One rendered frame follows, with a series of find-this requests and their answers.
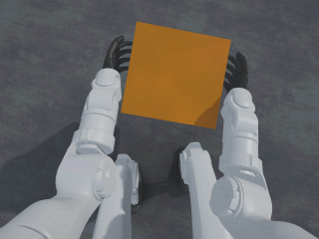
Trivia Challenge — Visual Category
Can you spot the right robot forearm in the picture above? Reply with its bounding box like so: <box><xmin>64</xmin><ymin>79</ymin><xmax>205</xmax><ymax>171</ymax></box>
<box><xmin>218</xmin><ymin>88</ymin><xmax>269</xmax><ymax>194</ymax></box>

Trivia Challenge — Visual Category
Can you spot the left robot shin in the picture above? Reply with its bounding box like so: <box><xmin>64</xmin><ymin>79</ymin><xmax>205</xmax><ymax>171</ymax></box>
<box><xmin>117</xmin><ymin>153</ymin><xmax>139</xmax><ymax>204</ymax></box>

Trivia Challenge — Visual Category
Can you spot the left robot foot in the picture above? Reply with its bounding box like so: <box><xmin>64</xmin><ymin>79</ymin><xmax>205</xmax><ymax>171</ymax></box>
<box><xmin>131</xmin><ymin>166</ymin><xmax>144</xmax><ymax>214</ymax></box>

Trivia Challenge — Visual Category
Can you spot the left robot forearm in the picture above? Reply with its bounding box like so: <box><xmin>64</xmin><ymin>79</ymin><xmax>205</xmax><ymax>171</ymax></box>
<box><xmin>55</xmin><ymin>68</ymin><xmax>122</xmax><ymax>190</ymax></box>

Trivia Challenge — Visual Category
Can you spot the carton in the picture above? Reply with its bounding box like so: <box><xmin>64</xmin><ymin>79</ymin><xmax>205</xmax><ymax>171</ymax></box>
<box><xmin>121</xmin><ymin>21</ymin><xmax>231</xmax><ymax>129</ymax></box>

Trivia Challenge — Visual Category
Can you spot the robot left upper arm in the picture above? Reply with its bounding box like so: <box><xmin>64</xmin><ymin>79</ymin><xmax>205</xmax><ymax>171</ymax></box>
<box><xmin>0</xmin><ymin>153</ymin><xmax>118</xmax><ymax>239</ymax></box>

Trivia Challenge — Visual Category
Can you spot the left robot hand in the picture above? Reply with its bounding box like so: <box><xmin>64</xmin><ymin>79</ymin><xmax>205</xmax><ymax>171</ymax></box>
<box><xmin>103</xmin><ymin>35</ymin><xmax>133</xmax><ymax>73</ymax></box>

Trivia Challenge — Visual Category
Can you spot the right robot hand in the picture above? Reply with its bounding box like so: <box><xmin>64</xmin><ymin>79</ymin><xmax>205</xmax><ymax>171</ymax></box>
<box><xmin>223</xmin><ymin>52</ymin><xmax>248</xmax><ymax>94</ymax></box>

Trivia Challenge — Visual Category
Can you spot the robot right upper arm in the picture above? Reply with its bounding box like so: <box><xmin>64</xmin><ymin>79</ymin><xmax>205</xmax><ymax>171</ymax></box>
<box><xmin>209</xmin><ymin>175</ymin><xmax>318</xmax><ymax>239</ymax></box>

